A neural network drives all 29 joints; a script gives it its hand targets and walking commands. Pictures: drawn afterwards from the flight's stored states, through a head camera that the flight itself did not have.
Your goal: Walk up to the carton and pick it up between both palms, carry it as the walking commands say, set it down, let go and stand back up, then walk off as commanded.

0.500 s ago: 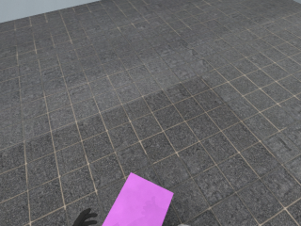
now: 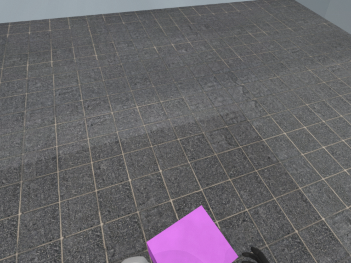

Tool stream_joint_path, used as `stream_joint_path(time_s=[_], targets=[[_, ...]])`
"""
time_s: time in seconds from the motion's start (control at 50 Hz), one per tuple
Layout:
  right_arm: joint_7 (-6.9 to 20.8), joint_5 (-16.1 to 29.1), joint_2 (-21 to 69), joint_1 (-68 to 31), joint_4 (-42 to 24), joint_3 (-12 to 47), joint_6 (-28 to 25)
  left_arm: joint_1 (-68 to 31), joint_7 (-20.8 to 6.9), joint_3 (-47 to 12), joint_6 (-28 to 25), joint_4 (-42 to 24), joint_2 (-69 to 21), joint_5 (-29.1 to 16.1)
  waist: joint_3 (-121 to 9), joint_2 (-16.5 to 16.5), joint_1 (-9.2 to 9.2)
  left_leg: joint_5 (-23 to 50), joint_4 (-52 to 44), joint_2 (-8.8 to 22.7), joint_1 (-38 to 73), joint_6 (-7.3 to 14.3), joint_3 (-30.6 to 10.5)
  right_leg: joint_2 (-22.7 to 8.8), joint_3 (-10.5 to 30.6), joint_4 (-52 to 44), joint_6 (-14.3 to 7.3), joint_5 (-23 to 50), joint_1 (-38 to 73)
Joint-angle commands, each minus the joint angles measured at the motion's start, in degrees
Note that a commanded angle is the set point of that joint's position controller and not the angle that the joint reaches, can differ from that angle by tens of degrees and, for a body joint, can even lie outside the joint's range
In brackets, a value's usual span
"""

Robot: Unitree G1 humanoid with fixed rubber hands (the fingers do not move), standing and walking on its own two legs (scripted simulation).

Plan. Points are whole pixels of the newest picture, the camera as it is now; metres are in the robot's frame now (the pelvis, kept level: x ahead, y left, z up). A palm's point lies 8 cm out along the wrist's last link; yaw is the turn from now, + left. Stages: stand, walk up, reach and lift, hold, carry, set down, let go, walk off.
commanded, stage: stand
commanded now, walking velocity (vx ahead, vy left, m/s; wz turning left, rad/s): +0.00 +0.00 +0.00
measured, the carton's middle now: (188, 254) +0.24 -0.07 -0.63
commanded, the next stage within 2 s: none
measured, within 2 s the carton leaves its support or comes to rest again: rests again in 0.38 s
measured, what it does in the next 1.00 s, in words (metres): walks ahead: right foot, then left foot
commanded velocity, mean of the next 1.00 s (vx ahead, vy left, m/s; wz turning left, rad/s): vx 0.00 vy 0.00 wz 0.00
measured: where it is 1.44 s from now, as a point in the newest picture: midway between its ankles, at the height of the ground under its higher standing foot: outside the picture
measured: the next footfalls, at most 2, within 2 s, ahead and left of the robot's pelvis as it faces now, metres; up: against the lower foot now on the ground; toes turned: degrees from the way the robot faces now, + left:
right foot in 0.40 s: +0.23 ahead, -0.12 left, +0.00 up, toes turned -9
left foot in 0.58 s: +0.19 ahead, +0.11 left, +0.00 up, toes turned +5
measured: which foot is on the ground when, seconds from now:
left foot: down 0.00-0.42, up 0.44-0.56, down 0.58-1.00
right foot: up 0.00-0.38, down 0.40-1.00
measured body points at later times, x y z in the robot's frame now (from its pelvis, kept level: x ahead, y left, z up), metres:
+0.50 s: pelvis +0.15 -0.02 +0.01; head +0.19 -0.02 +0.46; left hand +0.27 +0.16 -0.14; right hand +0.06 -0.20 -0.15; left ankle +0.08 +0.09 -0.71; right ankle +0.19 -0.12 -0.73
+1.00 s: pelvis +0.19 -0.01 +0.02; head +0.21 -0.01 +0.47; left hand +0.17 +0.20 -0.15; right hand +0.15 -0.23 -0.14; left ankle +0.15 +0.11 -0.73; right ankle +0.19 -0.12 -0.73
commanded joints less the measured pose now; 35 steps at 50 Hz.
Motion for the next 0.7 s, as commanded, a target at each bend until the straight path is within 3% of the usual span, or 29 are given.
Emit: stream_joint_path(time_s=[0.0,0.02,0.04,0.06,0.08,0.1,0.12,0.14,0.16,0.18,0.2,0.24,0.26,0.28,0.3,0.32,0.34,0.36,0.38,0.42,0.46,0.48,0.52,0.54,0.56,0.58,0.6,0.62,0.68], targets=[[-0.33,1.01,-7.03,12.25,1.05,-1.31,-0.36,-2.48,-0.72,1.80,0.50,-6.68,5.70,-0.23,2.42,4.66,-4.42,6.13,-24.54,14.60,5.97,0.33,-16.02,-3.38,2.02,5.78,0.02,7.36,-15.42],[-1.42,0.49,-9.61,12.24,1.95,-1.96,-0.68,-5.50,-0.03,2.21,0.81,-6.18,4.98,1.03,1.18,5.70,-4.84,4.44,-26.38,15.73,9.93,1.48,-17.41,-3.47,2.48,5.21,0.48,6.73,-16.61],[-1.80,0.11,-5.46,18.42,4.58,-0.90,-1.67,-6.06,0.78,2.21,1.56,-6.44,3.81,1.15,1.68,1.39,-5.80,14.18,-25.45,17.16,11.17,1.83,-16.34,-3.17,2.55,4.16,1.21,6.96,-16.93],[-1.92,0.81,-5.61,15.09,4.18,-1.27,-1.26,-3.05,0.40,1.24,1.38,-5.95,1.41,0.12,3.02,2.49,-3.30,18.60,-24.27,13.12,8.02,0.74,-11.45,-2.67,0.69,2.09,2.05,11.24,-15.55],[-1.84,1.26,-2.94,17.67,5.02,-0.13,-1.33,-3.90,0.64,2.34,2.59,-4.84,4.66,0.58,2.38,5.81,-3.35,26.81,-22.16,10.09,7.17,-1.45,-7.27,-2.81,1.02,0.41,1.64,14.03,-14.23],[-2.30,0.98,-3.16,21.27,7.26,0.63,-2.23,-5.68,1.09,1.63,2.27,-6.60,-0.93,-0.15,2.08,4.62,-2.77,37.29,-21.92,11.45,8.69,-0.95,-9.73,-0.70,1.31,-1.06,2.49,12.55,-13.39],[-2.21,1.36,-4.02,21.64,7.72,0.54,-0.98,-7.99,0.58,1.08,3.08,-6.58,-0.65,0.16,3.03,8.16,-2.54,41.55,-20.53,8.23,7.55,-2.39,-4.85,0.34,-1.22,1.48,2.44,12.07,-13.88],[-2.49,0.64,-4.60,19.52,7.69,0.54,-1.46,-13.63,0.97,2.18,3.50,-8.79,3.38,0.83,3.82,8.30,-3.15,41.48,-20.63,10.44,6.81,0.20,-5.51,-1.42,1.31,-2.73,2.58,13.40,-13.36],[-2.05,0.27,-4.91,17.93,6.83,0.44,-1.57,-12.86,1.22,1.00,3.24,-9.97,-0.60,-1.21,0.82,11.20,-1.97,42.74,-19.61,8.11,10.47,-1.61,-5.21,0.30,0.95,-8.41,2.37,13.77,-13.09],[-1.79,0.93,-5.85,19.56,6.96,0.43,-1.72,-13.21,1.01,0.64,3.21,-8.07,0.81,0.54,1.33,10.28,-2.97,47.57,-20.64,6.80,9.51,-2.19,-2.85,0.50,-0.65,-8.33,2.38,17.04,-12.08],[-1.39,0.90,-10.35,16.29,5.79,-0.32,-1.88,-18.15,0.62,0.27,2.91,-10.77,1.91,-0.03,2.39,10.99,-3.38,43.85,-20.51,8.24,11.92,0.97,-3.09,0.43,-1.91,-16.50,3.88,15.08,-12.89],[-2.38,0.66,-7.31,21.69,8.13,0.08,-1.46,-19.56,1.43,0.57,2.68,-10.18,3.54,0.36,-1.90,6.38,-5.50,49.99,-16.41,9.62,18.26,-0.07,-5.39,1.93,-2.90,-20.37,4.08,14.48,-11.61],[-2.72,0.54,-10.70,20.62,7.05,-0.85,-1.50,-17.67,1.72,0.32,1.72,-9.49,4.90,0.15,-2.02,5.99,-4.33,45.99,-14.19,8.58,18.57,0.86,-6.49,2.46,-2.65,-25.59,3.22,15.06,-9.59],[-2.13,0.86,-10.03,22.18,8.79,-0.49,-0.93,-18.90,0.87,0.18,1.44,-9.30,3.17,0.36,-3.10,3.89,-4.27,51.52,-12.29,9.70,18.18,0.89,-7.08,3.10,-3.23,-28.67,2.20,14.80,-2.76],[-2.23,1.48,-8.60,24.32,9.39,0.27,-0.84,-13.59,1.63,0.44,1.30,-7.63,5.30,0.09,-5.83,5.09,-2.52,50.05,-8.24,8.31,18.54,0.55,-5.40,3.52,-3.48,-34.59,1.64,21.98,3.36],[-2.64,1.83,-4.95,23.93,9.28,0.80,-0.80,-8.96,2.33,0.62,0.31,-6.70,8.38,0.89,-9.59,-1.15,-0.83,37.57,-3.34,7.08,11.13,-2.19,-5.57,-2.13,3.58,-36.05,0.41,38.89,15.32],[-3.15,2.46,-2.92,25.02,8.42,1.53,-0.35,-3.64,2.18,1.95,-0.28,-4.72,12.79,1.08,-18.20,-5.89,0.27,16.23,5.31,4.17,2.50,-4.10,-4.21,-13.28,10.78,-34.06,-2.70,57.70,30.74],[-2.90,2.92,-2.71,19.37,6.21,1.52,-0.16,-4.86,2.56,2.32,-0.29,-5.25,14.49,0.77,-19.36,-10.42,1.75,-14.81,9.74,-0.55,-4.84,-4.40,-4.77,-19.63,15.48,-32.38,-7.81,76.55,32.98],[-2.36,2.84,-1.31,21.11,6.34,1.97,0.73,-6.36,3.36,0.46,0.37,-4.14,10.35,0.36,-18.58,-9.46,-1.33,-20.52,7.12,-0.72,-3.49,-4.00,-6.43,-19.29,15.65,-31.49,-9.24,71.24,27.46],[-3.11,2.09,1.22,22.98,7.50,2.42,1.97,-10.54,3.82,0.87,1.30,-5.28,11.91,-0.32,-12.40,-7.54,-2.70,-17.76,3.51,1.72,-1.84,-3.87,-6.16,-15.61,11.10,-35.85,-8.36,47.38,18.32],[-2.16,1.18,-3.76,20.22,7.02,1.36,2.29,-12.50,4.04,-1.00,1.37,-4.90,6.31,-0.36,-10.07,-1.41,-3.77,-11.47,-2.50,1.20,3.22,-5.08,-7.16,-11.33,7.61,-35.27,-6.23,51.17,13.53],[-2.63,1.34,2.60,25.89,10.49,2.10,2.91,-13.33,3.84,-1.06,1.68,-3.91,5.95,-0.71,-7.83,-2.73,-6.24,-5.26,-7.52,1.49,11.63,-5.22,-6.60,-9.75,4.79,-35.89,-3.65,42.40,4.44],[-3.73,-0.08,-5.27,22.53,9.47,0.36,3.67,-9.66,3.39,-0.79,2.06,-2.32,3.82,-0.97,-8.87,-0.47,-3.99,9.87,-14.52,2.89,16.84,-6.01,-8.41,-4.01,3.85,-34.03,-0.32,31.78,3.89],[-3.38,-0.56,-2.86,20.43,8.00,0.56,3.44,-14.36,3.66,-0.67,2.38,-4.26,3.80,-1.14,-4.73,3.55,-5.99,14.38,-14.25,6.16,14.90,-6.02,-9.82,-1.87,2.45,-35.04,0.58,22.17,-0.77],[-3.04,0.03,-7.73,22.67,8.15,-0.36,3.20,-11.42,3.23,0.09,2.41,-3.40,5.38,-1.29,-5.70,6.22,-5.73,14.96,-15.38,6.43,14.24,-6.12,-9.51,-1.37,2.41,-37.39,1.65,18.02,2.55],[-2.87,0.04,-4.83,18.62,7.74,0.27,3.67,-11.34,2.78,-0.50,2.57,-3.84,2.84,-1.13,-0.04,4.12,-3.21,6.78,-16.14,4.81,7.10,-5.37,-8.90,-0.78,2.36,-36.97,2.13,15.16,2.76],[-3.44,1.43,1.26,19.48,8.91,1.48,4.67,-10.59,2.58,-0.58,3.02,-2.85,4.26,-1.20,6.25,3.42,-3.34,1.38,-15.96,2.67,4.41,-6.30,-6.79,-1.50,3.04,-41.08,2.39,12.13,-0.79],[-3.04,1.25,1.20,19.74,8.69,1.55,4.74,-13.84,2.59,-0.86,3.40,-3.22,2.39,-0.92,7.16,2.64,-5.50,0.62,-16.29,3.68,4.36,-6.02,-6.58,-2.64,3.88,-41.38,1.51,12.66,-0.99],[-3.78,0.75,-3.49,20.60,9.09,1.39,4.69,-14.81,2.41,0.12,2.42,-3.64,6.48,0.35,7.44,-1.48,-6.36,9.02,-17.63,4.75,10.84,-5.06,-9.05,-1.70,4.63,-39.89,1.14,20.76,-0.70]])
